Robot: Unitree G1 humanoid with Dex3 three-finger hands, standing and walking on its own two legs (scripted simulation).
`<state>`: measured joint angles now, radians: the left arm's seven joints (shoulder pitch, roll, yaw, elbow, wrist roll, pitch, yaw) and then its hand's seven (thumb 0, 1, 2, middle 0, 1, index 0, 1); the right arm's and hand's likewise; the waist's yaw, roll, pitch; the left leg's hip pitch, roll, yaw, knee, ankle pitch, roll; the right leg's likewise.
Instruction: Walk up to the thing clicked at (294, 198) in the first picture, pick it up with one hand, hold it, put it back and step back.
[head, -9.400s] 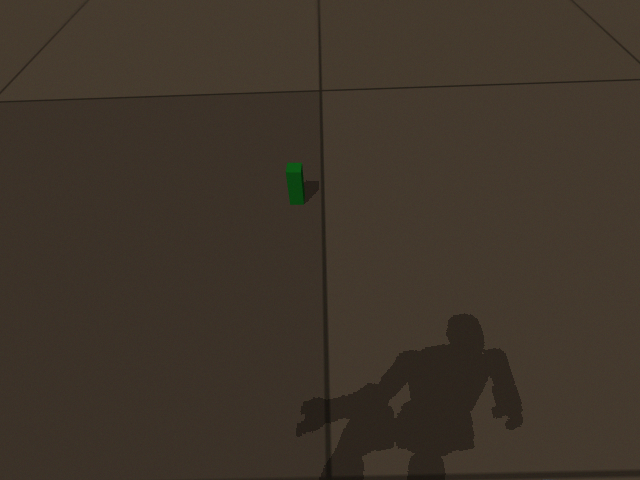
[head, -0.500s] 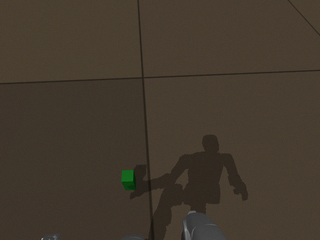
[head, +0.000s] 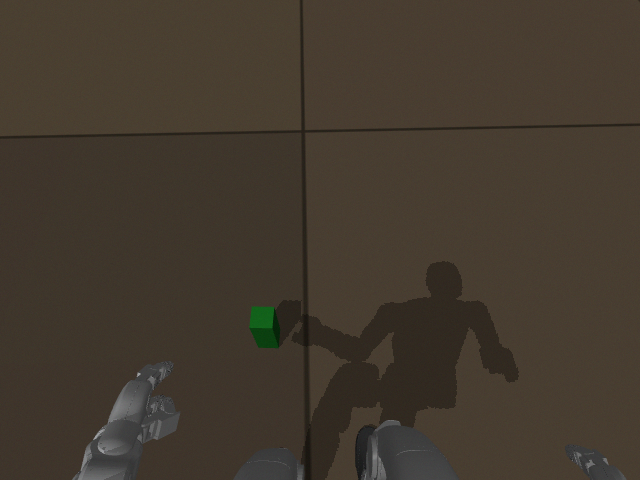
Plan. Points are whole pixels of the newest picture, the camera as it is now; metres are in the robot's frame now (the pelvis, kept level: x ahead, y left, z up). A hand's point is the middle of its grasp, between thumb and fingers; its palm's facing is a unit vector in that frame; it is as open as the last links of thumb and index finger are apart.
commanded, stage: walk up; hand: left
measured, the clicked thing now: (266, 328) +0.49 +0.20 -0.66
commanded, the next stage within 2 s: stand in 1.18 s
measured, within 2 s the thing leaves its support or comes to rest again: neither
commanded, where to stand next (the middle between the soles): +0.16 -0.02 m, yaw +0 degrees
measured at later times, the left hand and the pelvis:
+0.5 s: hand out of the picture -0.03 +0.25 -0.10, palm faces -0.02 -0.88 -0.48, open 7.4 cm; pelvis -0.03 -0.04 +0.02, yaw -3 degrees
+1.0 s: hand out of the picture +0.10 +0.26 -0.17, palm faces -0.04 -0.95 -0.32, open 7.3 cm; pelvis +0.01 +0.01 +0.00, yaw +0 degrees
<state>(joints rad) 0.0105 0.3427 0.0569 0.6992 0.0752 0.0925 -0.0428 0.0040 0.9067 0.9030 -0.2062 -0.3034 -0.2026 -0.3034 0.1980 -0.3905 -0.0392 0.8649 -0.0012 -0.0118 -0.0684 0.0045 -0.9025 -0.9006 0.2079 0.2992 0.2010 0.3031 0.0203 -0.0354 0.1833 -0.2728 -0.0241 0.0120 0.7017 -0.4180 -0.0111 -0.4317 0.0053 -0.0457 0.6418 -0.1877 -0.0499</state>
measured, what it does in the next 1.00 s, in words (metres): steps on the spot: right foot, then left foot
